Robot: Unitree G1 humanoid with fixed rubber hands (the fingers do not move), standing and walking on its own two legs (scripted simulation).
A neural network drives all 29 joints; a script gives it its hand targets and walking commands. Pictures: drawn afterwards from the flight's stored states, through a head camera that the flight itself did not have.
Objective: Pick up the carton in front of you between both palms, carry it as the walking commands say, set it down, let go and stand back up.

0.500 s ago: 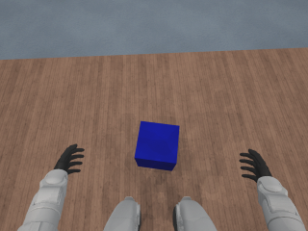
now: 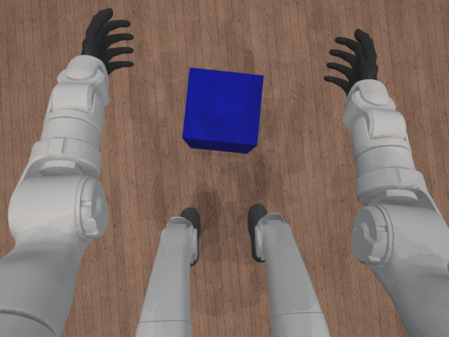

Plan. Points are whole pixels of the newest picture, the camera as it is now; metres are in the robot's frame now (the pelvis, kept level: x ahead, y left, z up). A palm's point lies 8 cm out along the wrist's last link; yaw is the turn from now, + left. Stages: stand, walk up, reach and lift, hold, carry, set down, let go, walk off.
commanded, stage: reach and lift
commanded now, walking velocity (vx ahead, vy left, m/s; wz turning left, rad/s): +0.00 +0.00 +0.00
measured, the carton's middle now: (222, 116) +0.54 -0.01 -0.53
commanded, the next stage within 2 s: none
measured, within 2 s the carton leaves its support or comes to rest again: leaves its support in 1.88 s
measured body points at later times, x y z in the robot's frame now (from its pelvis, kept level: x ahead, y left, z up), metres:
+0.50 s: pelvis +0.03 +0.00 -0.09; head +0.38 +0.01 +0.20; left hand +0.57 +0.17 -0.25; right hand +0.53 -0.21 -0.25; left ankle +0.09 +0.12 -0.62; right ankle +0.10 -0.14 -0.62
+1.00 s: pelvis -0.02 +0.00 -0.27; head +0.36 +0.00 -0.04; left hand +0.57 +0.17 -0.45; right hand +0.52 -0.20 -0.45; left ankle +0.09 +0.12 -0.62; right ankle +0.09 -0.14 -0.62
